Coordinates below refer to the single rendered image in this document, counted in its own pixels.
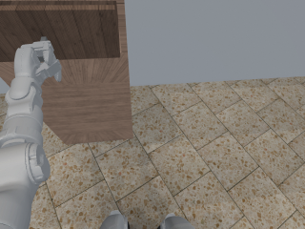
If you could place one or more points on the handle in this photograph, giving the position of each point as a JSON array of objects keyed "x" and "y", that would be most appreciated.
[{"x": 41, "y": 58}]

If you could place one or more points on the robot left hand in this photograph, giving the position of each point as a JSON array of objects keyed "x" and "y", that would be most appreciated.
[{"x": 26, "y": 62}]

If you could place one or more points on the robot left upper arm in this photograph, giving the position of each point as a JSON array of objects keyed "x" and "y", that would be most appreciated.
[{"x": 23, "y": 167}]

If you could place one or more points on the drawer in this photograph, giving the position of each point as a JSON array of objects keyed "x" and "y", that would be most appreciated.
[{"x": 76, "y": 29}]

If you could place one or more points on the robot thigh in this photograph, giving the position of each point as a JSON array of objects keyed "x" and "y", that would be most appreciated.
[
  {"x": 175, "y": 222},
  {"x": 116, "y": 221}
]

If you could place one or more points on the cabinet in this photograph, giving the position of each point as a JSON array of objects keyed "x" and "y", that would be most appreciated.
[{"x": 92, "y": 102}]

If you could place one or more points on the left robot forearm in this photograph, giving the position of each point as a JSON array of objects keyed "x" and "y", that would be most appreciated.
[{"x": 24, "y": 118}]

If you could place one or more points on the robot right thigh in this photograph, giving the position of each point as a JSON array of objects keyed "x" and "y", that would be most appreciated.
[{"x": 175, "y": 222}]

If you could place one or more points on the robot left thigh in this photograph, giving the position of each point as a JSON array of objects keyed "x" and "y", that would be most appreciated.
[{"x": 116, "y": 221}]

